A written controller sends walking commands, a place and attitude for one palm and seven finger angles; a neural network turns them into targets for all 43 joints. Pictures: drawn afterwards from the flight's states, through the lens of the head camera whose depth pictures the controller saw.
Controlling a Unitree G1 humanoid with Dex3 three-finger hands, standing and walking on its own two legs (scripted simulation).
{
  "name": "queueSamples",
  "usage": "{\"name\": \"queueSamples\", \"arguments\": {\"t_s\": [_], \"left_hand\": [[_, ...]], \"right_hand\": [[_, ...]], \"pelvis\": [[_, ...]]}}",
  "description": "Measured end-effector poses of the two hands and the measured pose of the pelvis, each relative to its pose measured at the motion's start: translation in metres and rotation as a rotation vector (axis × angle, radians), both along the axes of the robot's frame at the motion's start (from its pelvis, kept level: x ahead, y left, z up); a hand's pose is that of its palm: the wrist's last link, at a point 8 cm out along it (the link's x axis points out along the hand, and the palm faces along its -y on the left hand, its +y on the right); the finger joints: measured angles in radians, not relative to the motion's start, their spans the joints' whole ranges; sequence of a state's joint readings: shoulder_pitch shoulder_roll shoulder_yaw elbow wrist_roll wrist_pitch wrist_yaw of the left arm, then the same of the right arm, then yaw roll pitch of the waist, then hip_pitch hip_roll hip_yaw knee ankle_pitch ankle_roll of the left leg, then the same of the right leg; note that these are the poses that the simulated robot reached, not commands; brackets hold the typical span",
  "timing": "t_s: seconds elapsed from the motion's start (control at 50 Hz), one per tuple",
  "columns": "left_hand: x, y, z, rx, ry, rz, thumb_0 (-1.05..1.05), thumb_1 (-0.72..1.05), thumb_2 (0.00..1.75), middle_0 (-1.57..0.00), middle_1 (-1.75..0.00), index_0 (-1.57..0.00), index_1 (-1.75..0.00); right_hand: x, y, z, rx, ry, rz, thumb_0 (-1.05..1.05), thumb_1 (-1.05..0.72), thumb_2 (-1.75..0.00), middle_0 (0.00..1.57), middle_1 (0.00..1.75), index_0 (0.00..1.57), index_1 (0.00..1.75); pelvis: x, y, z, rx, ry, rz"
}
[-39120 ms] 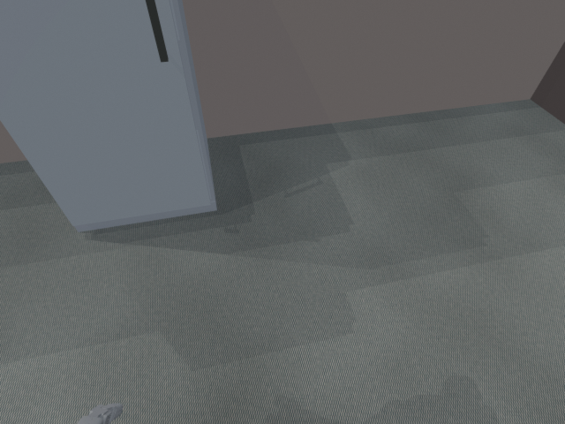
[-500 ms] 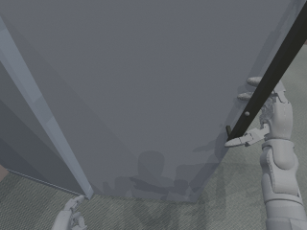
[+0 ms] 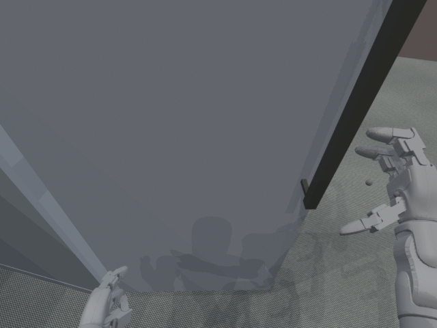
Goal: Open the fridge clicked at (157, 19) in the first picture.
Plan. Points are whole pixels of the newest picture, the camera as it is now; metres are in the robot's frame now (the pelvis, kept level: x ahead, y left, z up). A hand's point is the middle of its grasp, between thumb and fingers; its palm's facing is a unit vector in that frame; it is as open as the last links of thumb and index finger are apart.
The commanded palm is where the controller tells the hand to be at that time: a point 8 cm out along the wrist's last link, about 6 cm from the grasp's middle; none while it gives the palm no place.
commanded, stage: slip the hand off the handle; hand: right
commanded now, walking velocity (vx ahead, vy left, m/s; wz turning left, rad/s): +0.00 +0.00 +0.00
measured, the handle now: (339, 122) +0.37 -0.17 +0.23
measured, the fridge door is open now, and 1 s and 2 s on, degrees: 75 75 75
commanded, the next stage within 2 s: draw the hand back to the body in 0.80 s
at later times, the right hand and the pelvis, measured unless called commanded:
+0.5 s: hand (396, 216) +0.24 -0.23 +0.17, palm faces +0.21 +0.97 -0.15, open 14.7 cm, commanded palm +0.21 -0.27 +0.17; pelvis -0.02 +0.01 +0.00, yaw +0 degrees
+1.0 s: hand (420, 258) +0.19 -0.24 +0.16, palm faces +0.17 +0.98 -0.13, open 14.7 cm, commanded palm +0.15 -0.28 +0.18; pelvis -0.02 +0.01 +0.00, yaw -2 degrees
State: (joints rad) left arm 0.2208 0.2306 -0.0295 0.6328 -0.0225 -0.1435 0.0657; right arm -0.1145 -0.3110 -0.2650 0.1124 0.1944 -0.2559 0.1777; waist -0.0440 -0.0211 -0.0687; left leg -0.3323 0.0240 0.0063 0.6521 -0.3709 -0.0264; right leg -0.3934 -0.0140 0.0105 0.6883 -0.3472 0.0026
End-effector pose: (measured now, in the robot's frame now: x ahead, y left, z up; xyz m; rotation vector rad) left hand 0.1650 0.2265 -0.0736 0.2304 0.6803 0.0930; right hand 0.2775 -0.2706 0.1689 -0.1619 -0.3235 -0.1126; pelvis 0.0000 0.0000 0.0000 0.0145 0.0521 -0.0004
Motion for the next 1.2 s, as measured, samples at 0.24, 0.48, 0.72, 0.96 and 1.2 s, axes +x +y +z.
{"name": "queueSamples", "arguments": {"t_s": [0.24, 0.48, 0.72, 0.96, 1.2], "left_hand": [[-0.022, 0.001, -0.005, 0.003, 0.019, 0.01, 0.01, 0.9, 0.9, -0.2, -0.3, -0.21, -0.3], [-0.027, 0.011, 0.003, 0.011, -0.038, 0.006, 0.01, 0.9, 0.9, -0.2, -0.3, -0.21, -0.3], [-0.01, 0.008, 0.01, -0.002, -0.119, -0.038, 0.01, 0.9, 0.9, -0.2, -0.3, -0.21, -0.3], [-0.001, 0.006, 0.012, 0.014, -0.133, -0.067, 0.01, 0.9, 0.9, -0.2, -0.3, -0.21, -0.3], [0.021, -0.013, 0.038, -0.027, -0.273, -0.056, 0.01, 0.9, 0.9, -0.2, -0.3, -0.21, -0.3]], "right_hand": [[-0.015, -0.016, 0.006, -0.01, -0.034, -0.038, -0.01, 0.55, -0.2, 0.25, 1.15, 0.26, 1.15], [-0.06, -0.011, -0.001, -0.009, -0.029, -0.059, -0.01, 0.55, -0.2, 0.26, 1.15, 0.26, 1.15], [-0.092, -0.003, -0.003, -0.028, 0.013, -0.028, -0.01, 0.55, -0.2, 0.25, 1.15, 0.26, 1.15], [-0.121, -0.019, 0.001, -0.029, -0.006, -0.062, -0.01, 0.55, -0.2, 0.25, 1.15, 0.26, 1.15], [-0.115, -0.02, -0.001, 0.084, 0.261, 0.037, -0.01, 0.55, -0.2, 0.25, 1.15, 0.26, 1.15]], "pelvis": [[-0.01, 0.0, -0.002, 0.003, -0.005, 0.002], [-0.021, 0.007, -0.002, 0.0, -0.033, 0.002], [-0.026, 0.015, -0.002, 0.001, -0.051, -0.015], [-0.018, 0.014, -0.004, 0.008, -0.053, -0.025], [-0.007, 0.005, 0.004, 0.004, -0.086, -0.026]]}}
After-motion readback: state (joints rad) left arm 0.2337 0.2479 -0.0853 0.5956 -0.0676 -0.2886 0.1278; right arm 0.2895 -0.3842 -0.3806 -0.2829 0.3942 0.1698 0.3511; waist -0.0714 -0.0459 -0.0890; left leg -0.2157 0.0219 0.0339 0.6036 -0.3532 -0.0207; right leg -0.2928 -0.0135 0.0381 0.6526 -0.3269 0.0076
